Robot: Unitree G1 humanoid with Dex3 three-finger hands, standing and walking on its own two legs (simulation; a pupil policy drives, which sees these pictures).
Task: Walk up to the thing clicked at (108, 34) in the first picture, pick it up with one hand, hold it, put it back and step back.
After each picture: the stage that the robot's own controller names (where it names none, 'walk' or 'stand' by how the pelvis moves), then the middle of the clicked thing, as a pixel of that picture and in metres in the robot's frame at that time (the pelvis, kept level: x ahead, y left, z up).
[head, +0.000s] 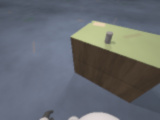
stand; (108, 37) +0.85 -0.13 +0.05
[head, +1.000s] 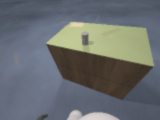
walk; (85, 38) +0.74 +0.13 +0.08
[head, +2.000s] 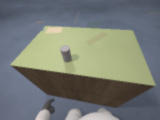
stand; (66, 54) +0.47 +0.21 +0.09
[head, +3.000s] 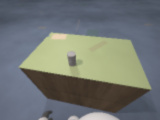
stand; (71, 59) +0.48 +0.19 +0.05
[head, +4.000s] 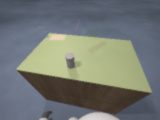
stand; (70, 61) +0.46 +0.19 +0.05
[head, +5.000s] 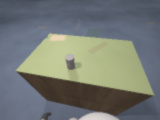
stand; (70, 62) +0.45 +0.19 +0.05
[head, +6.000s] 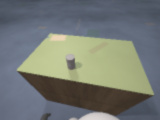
stand; (70, 62) +0.45 +0.19 +0.05
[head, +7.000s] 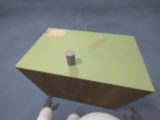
rise first; (70, 58) +0.46 +0.19 +0.05
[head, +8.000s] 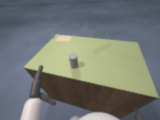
rise first; (73, 61) +0.46 +0.20 +0.05
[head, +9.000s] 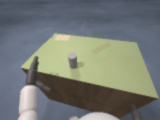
go down; (72, 61) +0.46 +0.19 +0.06
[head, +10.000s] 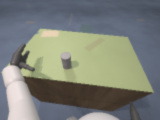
go down; (66, 61) +0.43 +0.19 +0.07
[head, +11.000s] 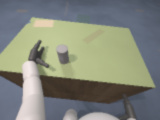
close in; (63, 55) +0.44 +0.18 +0.10
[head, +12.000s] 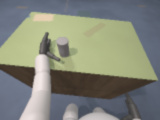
close in; (63, 47) +0.47 +0.18 +0.12
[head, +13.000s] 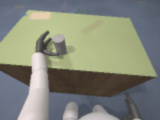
lift; (60, 45) +0.48 +0.19 +0.13
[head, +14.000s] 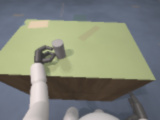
lift; (59, 49) +0.47 +0.19 +0.12
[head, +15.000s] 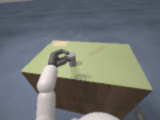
lift; (72, 59) +0.51 +0.20 +0.08
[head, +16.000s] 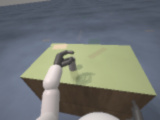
stand; (71, 64) +0.48 +0.19 +0.07
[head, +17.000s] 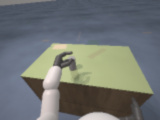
stand; (72, 63) +0.49 +0.19 +0.06
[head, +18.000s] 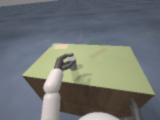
stand; (72, 63) +0.49 +0.19 +0.06
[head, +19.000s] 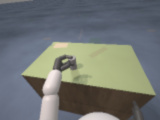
crouch; (72, 62) +0.48 +0.19 +0.06
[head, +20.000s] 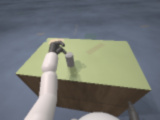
crouch; (69, 60) +0.49 +0.19 +0.06
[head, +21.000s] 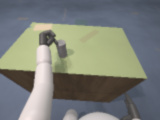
lower; (61, 49) +0.52 +0.19 +0.10
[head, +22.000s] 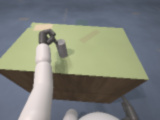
lower; (61, 48) +0.51 +0.19 +0.11
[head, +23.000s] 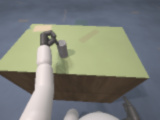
lower; (62, 49) +0.51 +0.19 +0.11
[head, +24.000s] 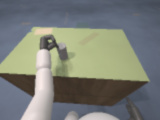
lower; (62, 51) +0.50 +0.19 +0.11
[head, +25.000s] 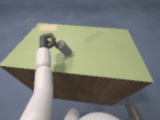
lower; (64, 48) +0.51 +0.19 +0.12
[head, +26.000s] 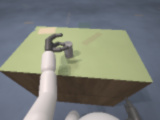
open; (68, 50) +0.52 +0.17 +0.11
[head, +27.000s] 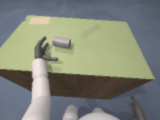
withdraw; (62, 42) +0.56 +0.20 +0.09
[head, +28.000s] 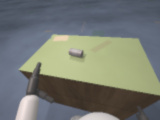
sink last; (76, 52) +0.57 +0.19 +0.07
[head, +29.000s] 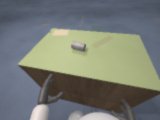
stand; (78, 46) +0.61 +0.18 +0.07
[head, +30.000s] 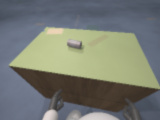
stand; (74, 43) +0.62 +0.19 +0.09
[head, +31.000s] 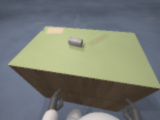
stand; (75, 42) +0.64 +0.18 +0.09
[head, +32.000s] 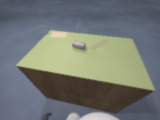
stand; (78, 45) +0.67 +0.16 +0.05
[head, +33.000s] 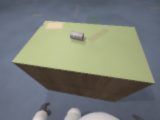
walk; (77, 35) +0.71 +0.17 +0.04
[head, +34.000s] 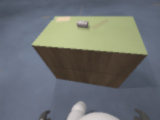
walk; (82, 24) +0.94 +0.17 +0.05
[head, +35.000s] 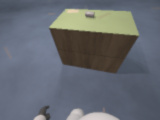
stand; (89, 14) +1.26 +0.12 +0.05
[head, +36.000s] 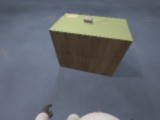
stand; (88, 19) +1.27 +0.13 +0.04
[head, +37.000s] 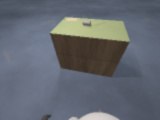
stand; (86, 23) +1.29 +0.13 +0.02
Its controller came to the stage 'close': yes
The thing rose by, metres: 0.01
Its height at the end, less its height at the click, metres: -0.02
